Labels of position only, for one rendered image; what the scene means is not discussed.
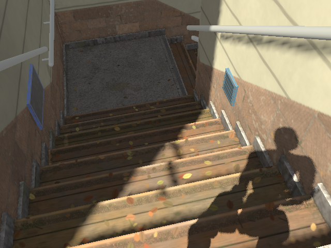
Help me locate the stairs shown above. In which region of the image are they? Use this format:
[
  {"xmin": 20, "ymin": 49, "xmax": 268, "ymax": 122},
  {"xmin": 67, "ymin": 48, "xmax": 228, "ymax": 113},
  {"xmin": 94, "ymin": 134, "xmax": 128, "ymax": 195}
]
[
  {"xmin": 169, "ymin": 42, "xmax": 198, "ymax": 95},
  {"xmin": 12, "ymin": 95, "xmax": 331, "ymax": 248}
]

